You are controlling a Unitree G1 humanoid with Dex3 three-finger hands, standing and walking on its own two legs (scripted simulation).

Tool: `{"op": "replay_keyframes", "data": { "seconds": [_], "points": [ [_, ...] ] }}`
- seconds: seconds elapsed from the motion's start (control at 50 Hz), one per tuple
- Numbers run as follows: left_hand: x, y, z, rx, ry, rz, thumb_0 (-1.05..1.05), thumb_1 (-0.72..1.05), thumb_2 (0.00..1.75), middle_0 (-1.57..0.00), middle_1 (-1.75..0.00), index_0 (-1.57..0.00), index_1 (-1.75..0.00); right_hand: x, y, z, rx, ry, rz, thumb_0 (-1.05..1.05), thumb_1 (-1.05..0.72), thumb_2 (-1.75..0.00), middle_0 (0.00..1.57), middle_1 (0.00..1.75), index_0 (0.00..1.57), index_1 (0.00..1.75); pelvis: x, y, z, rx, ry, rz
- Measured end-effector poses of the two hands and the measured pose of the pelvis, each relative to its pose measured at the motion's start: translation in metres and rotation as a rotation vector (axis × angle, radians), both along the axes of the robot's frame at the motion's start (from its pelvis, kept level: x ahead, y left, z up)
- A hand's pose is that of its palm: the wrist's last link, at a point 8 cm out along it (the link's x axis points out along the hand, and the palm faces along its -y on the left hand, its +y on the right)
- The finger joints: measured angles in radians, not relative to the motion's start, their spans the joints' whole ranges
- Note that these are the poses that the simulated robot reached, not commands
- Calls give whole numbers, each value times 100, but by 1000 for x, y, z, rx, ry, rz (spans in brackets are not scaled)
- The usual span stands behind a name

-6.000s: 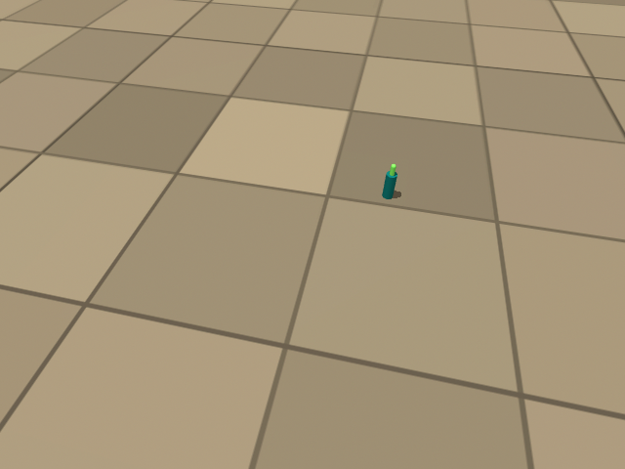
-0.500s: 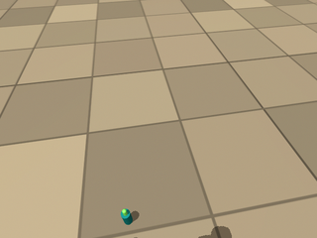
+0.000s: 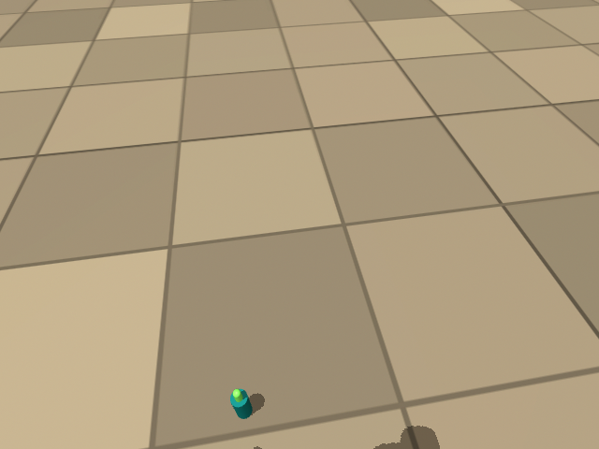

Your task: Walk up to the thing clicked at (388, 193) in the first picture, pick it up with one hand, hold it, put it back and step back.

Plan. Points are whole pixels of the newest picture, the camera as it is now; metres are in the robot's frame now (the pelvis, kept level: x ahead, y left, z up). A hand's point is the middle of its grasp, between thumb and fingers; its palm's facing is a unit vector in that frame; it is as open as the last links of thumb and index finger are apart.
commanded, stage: stand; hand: left
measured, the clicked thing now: (240, 401) +0.37 +0.21 -0.69
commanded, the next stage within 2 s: go down in 1.84 s
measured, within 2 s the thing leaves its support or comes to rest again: neither
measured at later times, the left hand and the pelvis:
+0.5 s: hand out of the picture +0.06 +0.25 -0.16, palm faces -0.02 -0.94 -0.34, open 7.4 cm; pelvis -0.01 -0.01 +0.00, yaw +0 degrees
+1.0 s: hand out of the picture +0.07 +0.25 -0.16, palm faces -0.02 -0.94 -0.34, open 7.4 cm; pelvis +0.00 -0.01 +0.00, yaw +0 degrees
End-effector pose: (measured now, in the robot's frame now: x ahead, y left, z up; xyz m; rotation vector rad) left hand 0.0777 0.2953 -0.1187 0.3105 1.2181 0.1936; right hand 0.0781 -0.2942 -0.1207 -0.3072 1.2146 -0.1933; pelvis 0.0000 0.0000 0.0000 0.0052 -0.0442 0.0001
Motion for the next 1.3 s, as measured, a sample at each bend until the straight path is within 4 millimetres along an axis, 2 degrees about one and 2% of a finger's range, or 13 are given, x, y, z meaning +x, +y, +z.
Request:
{"op": "replay_keyframes", "data": {
  "seconds": [0.4,0.9,1.3],
  "points": [
    [-23,-2,-2,6,35,13,0,91,90,-20,-30,-20,-30,-21,-7,-3,1,45,-4,0,-90,-90,20,30,20,30,-5,-6,0,-1,-1,8],
    [-11,-4,0,4,9,2,0,91,90,-20,-30,-20,-30,-14,-8,-2,-2,29,5,0,-90,-90,20,30,20,30,-2,-6,-1,-2,3,8],
    [-11,-3,-1,5,20,7,0,91,90,-20,-30,-20,-30,-10,-7,-2,-3,34,6,0,-90,-90,20,30,20,30,2,-6,0,-2,6,9]
  ]
}}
